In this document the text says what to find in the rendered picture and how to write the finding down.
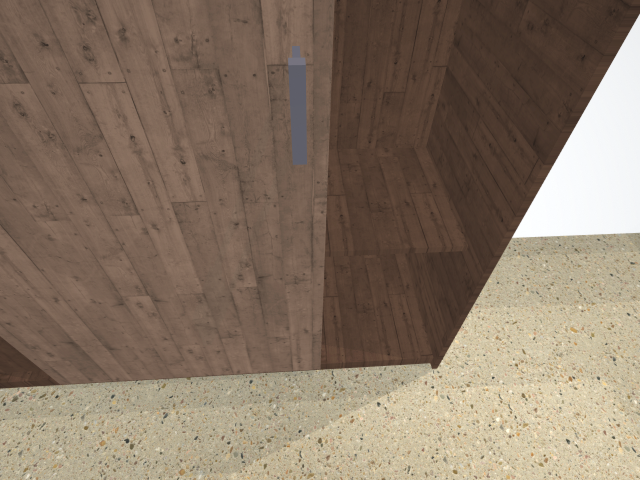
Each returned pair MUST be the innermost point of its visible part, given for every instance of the handle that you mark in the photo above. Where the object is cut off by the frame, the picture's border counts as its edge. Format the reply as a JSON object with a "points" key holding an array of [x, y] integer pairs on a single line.
{"points": [[297, 90]]}

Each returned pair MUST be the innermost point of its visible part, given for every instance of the wardrobe door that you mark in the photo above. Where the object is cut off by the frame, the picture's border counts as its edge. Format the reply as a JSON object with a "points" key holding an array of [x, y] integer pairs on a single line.
{"points": [[152, 223], [11, 360]]}

